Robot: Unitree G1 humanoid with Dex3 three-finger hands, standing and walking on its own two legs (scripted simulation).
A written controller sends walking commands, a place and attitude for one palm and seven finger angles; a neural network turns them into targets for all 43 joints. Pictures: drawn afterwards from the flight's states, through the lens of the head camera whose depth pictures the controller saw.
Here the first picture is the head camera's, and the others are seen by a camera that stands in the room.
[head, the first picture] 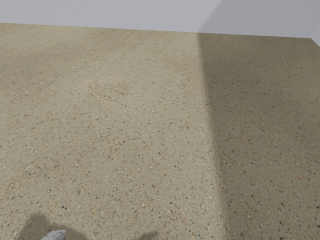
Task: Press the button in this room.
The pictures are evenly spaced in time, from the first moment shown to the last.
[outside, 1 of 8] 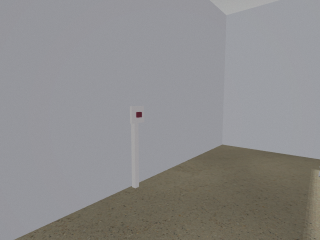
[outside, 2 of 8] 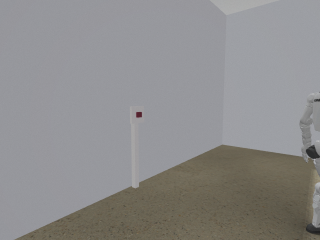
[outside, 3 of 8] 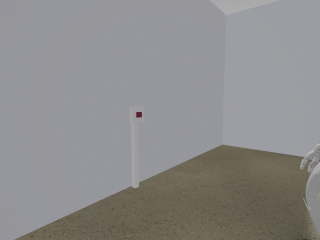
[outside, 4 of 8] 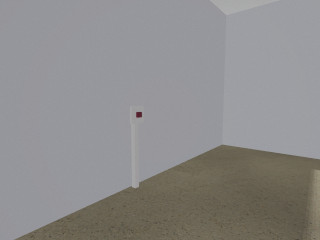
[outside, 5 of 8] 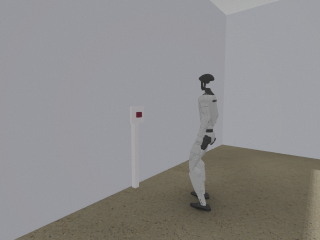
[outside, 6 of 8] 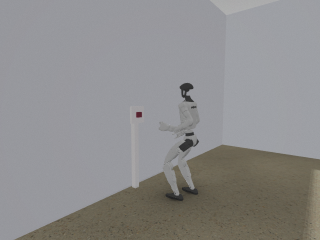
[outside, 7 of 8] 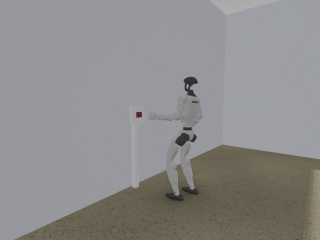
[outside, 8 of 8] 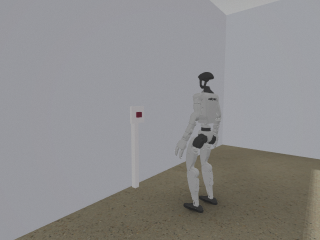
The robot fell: no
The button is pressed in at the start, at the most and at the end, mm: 0 13 0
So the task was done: yes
